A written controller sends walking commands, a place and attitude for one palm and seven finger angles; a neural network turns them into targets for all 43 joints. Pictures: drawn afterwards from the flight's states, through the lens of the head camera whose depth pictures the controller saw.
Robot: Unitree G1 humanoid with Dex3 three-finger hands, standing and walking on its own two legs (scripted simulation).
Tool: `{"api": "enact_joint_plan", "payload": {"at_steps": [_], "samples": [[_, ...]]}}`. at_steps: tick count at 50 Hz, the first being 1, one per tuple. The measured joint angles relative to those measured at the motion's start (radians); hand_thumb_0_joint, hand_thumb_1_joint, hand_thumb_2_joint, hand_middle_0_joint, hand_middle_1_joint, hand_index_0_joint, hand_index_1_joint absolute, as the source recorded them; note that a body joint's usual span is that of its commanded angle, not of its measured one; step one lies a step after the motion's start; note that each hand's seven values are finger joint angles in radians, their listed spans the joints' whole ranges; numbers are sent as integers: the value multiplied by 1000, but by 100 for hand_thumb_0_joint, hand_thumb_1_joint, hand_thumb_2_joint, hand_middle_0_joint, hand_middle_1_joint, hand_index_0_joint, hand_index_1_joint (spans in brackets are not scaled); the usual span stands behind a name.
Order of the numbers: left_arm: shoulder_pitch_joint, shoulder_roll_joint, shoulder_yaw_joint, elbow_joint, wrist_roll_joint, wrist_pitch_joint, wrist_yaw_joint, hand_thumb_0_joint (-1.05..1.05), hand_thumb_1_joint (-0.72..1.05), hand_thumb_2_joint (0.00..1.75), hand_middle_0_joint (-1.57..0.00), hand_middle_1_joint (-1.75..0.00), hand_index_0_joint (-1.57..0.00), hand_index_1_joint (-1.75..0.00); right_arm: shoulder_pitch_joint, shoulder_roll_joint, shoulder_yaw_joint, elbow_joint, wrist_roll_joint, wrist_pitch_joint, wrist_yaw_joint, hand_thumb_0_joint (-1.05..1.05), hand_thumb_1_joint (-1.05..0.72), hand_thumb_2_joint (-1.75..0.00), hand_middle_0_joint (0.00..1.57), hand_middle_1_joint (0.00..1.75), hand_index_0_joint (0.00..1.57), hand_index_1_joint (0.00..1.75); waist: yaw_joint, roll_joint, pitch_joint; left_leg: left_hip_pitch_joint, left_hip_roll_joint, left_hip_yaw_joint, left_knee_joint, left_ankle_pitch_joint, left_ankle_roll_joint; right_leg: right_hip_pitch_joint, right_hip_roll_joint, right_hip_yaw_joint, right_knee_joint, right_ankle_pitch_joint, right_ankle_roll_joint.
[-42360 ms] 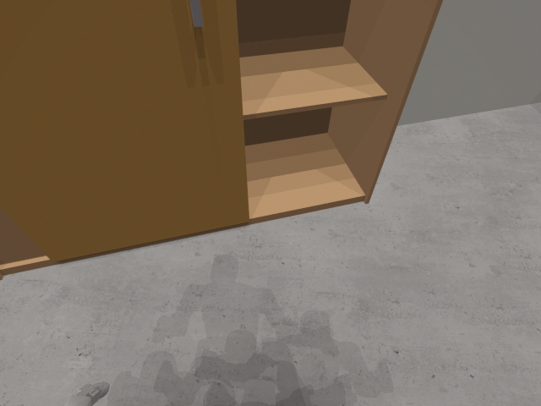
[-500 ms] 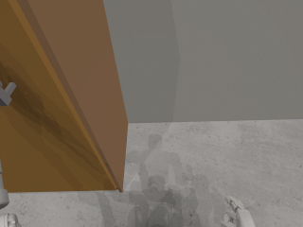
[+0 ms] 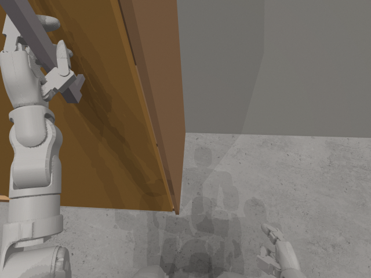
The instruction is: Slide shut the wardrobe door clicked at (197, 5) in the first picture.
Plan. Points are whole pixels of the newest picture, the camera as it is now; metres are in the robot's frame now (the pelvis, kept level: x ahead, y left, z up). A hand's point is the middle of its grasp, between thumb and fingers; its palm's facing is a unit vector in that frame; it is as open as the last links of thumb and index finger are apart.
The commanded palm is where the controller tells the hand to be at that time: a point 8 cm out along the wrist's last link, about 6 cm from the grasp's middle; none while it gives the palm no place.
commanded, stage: stop walking and hold the door there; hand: left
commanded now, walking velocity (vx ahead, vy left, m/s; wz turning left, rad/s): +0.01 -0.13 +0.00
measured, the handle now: (43, 30) +0.42 +0.24 +0.29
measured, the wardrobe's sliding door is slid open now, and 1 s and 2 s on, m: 0.01 0.02 0.01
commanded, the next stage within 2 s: loosen the grip on the handle in 0.72 s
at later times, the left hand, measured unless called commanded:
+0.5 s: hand (68, 70) +0.38 +0.21 +0.24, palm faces +0.30 -0.95 -0.11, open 5.9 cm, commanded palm +0.35 +0.24 +0.24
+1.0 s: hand (48, 66) +0.37 +0.23 +0.26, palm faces +0.31 -0.95 -0.01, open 8.1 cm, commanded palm +0.33 +0.25 +0.24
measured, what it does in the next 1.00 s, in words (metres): stands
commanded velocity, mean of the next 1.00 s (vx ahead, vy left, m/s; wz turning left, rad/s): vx -0.02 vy -0.04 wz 0.00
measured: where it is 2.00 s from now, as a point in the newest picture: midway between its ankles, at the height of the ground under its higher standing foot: outside the picture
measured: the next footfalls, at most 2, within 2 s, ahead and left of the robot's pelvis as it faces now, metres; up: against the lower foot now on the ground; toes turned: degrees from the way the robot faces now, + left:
none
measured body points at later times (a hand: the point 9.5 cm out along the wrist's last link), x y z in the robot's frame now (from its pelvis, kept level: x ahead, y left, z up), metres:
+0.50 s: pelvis +0.01 +0.01 +0.02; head +0.04 +0.01 +0.46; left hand +0.36 +0.26 +0.25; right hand +0.20 -0.21 -0.08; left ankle +0.01 +0.14 -0.73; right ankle +0.02 -0.08 -0.73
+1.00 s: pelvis -0.02 +0.01 +0.01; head -0.02 +0.00 +0.46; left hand +0.35 +0.28 +0.26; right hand +0.14 -0.24 -0.08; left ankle +0.01 +0.14 -0.73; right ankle +0.02 -0.08 -0.73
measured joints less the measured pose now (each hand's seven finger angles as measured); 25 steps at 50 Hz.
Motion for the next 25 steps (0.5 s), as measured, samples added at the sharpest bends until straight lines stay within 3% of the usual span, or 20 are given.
{"api": "enact_joint_plan", "payload": {"at_steps": [3,6,10,13,15,25], "samples": [[24,-12,-33,-7,-12,-6,-17,-16,68,83,-40,-148,-29,-135,14,11,10,12,-3,6,1,1,-90,-90,20,30,20,30,7,3,-33,1,-31,-29,19,-55,17,16,-1,2,-58,13,-2],[38,-8,-70,-29,-12,-8,-31,-15,68,82,-42,-148,-32,-136,29,12,19,16,-10,11,-7,1,-90,-90,20,30,20,30,11,-31,-61,58,-43,-16,-106,45,31,22,-10,11,-77,20,15],[57,-13,-101,-40,-14,-16,-32,-14,68,81,-43,-146,-33,-136,32,-2,7,-7,-12,26,-9,1,-90,-90,20,30,20,30,23,-62,-76,92,-50,12,-149,39,37,29,-16,47,-83,32,48],[65,-18,-106,-43,-7,-19,-29,-14,69,81,-43,-145,-32,-136,26,-17,-4,-26,-17,25,-8,1,-90,-90,20,30,20,30,24,-60,-79,102,-50,15,-170,48,40,37,-14,64,-97,18,53],[65,-14,-103,-47,-7,-16,-27,-14,69,80,-43,-145,-32,-136,18,-20,-8,-36,-17,25,-6,1,-90,-90,20,30,20,30,26,-65,-77,103,-51,19,-173,51,38,50,-15,71,-129,70,52],[88,-23,-62,-22,-33,-5,-6,-12,73,81,-43,-143,-25,-136,0,-33,-18,-45,-6,54,-19,1,-90,-90,20,30,20,30,15,-26,-110,77,-13,10,-166,52,13,54,24,62,-187,83,19]]}}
